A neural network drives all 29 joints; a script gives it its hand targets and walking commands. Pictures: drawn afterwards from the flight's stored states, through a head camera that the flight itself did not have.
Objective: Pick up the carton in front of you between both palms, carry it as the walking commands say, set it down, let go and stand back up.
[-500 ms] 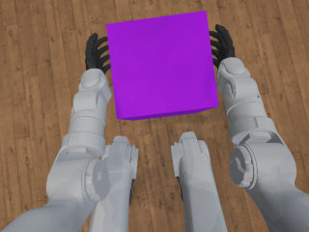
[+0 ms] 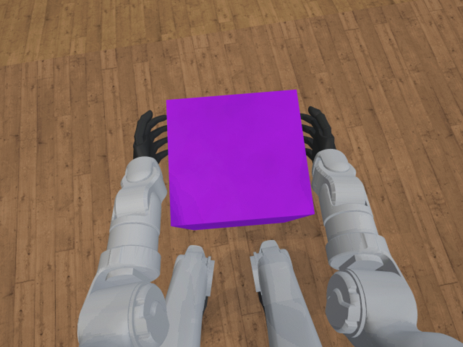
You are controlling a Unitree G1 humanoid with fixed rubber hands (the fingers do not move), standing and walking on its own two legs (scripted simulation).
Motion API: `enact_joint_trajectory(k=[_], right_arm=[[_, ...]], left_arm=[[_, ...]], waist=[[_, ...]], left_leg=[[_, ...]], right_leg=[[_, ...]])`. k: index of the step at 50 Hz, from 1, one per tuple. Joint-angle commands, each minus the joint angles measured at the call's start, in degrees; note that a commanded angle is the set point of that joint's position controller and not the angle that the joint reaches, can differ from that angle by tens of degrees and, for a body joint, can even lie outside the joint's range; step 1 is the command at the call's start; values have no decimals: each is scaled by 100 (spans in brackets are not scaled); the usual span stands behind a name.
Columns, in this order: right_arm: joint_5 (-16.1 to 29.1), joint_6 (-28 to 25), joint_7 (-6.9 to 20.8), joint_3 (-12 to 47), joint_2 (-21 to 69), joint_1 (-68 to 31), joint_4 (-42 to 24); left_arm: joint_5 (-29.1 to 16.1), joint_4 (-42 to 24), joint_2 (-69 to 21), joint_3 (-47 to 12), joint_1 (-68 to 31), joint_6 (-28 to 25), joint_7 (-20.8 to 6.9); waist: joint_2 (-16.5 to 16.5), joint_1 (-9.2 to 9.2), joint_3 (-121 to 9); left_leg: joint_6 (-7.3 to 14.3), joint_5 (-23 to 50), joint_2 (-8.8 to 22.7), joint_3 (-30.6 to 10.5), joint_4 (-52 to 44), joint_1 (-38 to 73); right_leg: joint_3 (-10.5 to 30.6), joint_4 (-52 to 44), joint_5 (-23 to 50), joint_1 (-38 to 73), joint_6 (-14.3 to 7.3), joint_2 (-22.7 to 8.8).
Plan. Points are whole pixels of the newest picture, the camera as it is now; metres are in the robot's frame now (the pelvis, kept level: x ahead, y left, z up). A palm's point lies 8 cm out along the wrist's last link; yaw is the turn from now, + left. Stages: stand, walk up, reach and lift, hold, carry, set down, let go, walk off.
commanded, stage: reach and lift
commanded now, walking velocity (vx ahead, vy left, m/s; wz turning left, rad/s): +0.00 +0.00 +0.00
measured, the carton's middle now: (236, 172) +0.43 -0.02 -0.13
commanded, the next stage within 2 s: hold in 1.92 s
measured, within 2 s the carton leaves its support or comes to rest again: neither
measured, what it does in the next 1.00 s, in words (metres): rises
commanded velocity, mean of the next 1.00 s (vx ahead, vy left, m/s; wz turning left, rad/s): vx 0.00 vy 0.00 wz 0.00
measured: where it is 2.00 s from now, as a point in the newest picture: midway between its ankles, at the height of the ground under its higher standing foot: (233, 317)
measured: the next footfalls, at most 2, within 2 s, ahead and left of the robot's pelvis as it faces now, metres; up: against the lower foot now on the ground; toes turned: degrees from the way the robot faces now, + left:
none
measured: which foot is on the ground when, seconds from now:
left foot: down 0.00-1.00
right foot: down 0.00-1.00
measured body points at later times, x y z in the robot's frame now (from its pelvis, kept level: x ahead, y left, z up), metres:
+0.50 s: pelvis +0.06 +0.00 +0.15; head +0.15 -0.01 +0.59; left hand +0.41 +0.14 +0.11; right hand +0.41 -0.16 +0.10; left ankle +0.09 +0.13 -0.51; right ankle +0.09 -0.13 -0.51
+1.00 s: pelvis +0.08 +0.00 +0.22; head +0.04 +0.00 +0.67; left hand +0.39 +0.15 +0.24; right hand +0.37 -0.15 +0.23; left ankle +0.09 +0.13 -0.51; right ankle +0.09 -0.13 -0.51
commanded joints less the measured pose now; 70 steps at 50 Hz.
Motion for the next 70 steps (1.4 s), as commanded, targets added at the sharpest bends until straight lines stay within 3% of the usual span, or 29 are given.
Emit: enact_joint_trajectory(k=[1, 14, 27, 33, 42, 48, 53, 60, 70], right_arm=[[839, -158, 1278, 3195, 6303, -3345, -428], [606, -343, 1223, 3087, 6472, -2020, -284], [482, -343, 1228, 3364, 6481, -683, -681], [552, -39, 1260, 3590, 6519, -164, -1031], [761, 836, 1372, 3961, 6596, 329, -1821], [609, 1402, 1426, 3645, 6458, 376, -1941], [458, 1511, 1532, 3260, 6511, -133, -1729], [530, 1483, 1605, 3374, 6732, -818, -1809], [483, 1590, 1564, 3324, 6694, -669, -1796]], left_arm=[[-684, 189, -6114, -3714, -3326, 67, -1377], [-393, 460, -6138, -3610, -1939, -82, -1460], [-218, 253, -6122, -3832, -518, -40, -1565], [-263, -64, -6091, -4077, 35, 265, -1669], [-459, -775, -6162, -4403, 579, 1132, -1896], [-333, -846, -5971, -4067, 609, 1684, -2022], [-193, -635, -6014, -3695, 94, 1780, -2140], [-245, -715, -6181, -3775, -597, 1737, -2204], [-187, -729, -6029, -3704, -485, 1821, -2205]], waist=[[-363, -124, -5018], [-275, -63, -3742], [-281, -24, -2759], [-285, 8, -2215], [-199, 46, -1266], [-187, 26, -189], [-200, 25, 143], [-205, 50, -331], [-249, 47, -385]], left_leg=[[63, 1108, -373, 723, -1353, 2816], [161, 1408, -185, 352, -2899, 4323], [232, 2439, 42, 13, -4570, 6385], [241, 2988, 149, -62, -5349, 7389], [225, 3486, 267, -69, -6422, 8728], [247, 2778, 312, -35, -6962, 8943], [301, 1980, 350, 1, -7033, 8777], [328, 1838, 343, 45, -6940, 8855], [320, 2099, 305, 100, -7032, 9026]], right_leg=[[-744, -1374, 1363, 3836, -113, 374], [-369, -2878, 1653, 5348, -191, 252], [-75, -4508, 2547, 7128, -242, 98], [0, -5287, 3026, 8021, -226, 32], [23, -6365, 3369, 9176, -187, -68], [-45, -6891, 2620, 9314, -227, -93], [-102, -6944, 1888, 9251, -261, -120], [-133, -6855, 1796, 9420, -250, -131], [-133, -6990, 2102, 9612, -202, -139]])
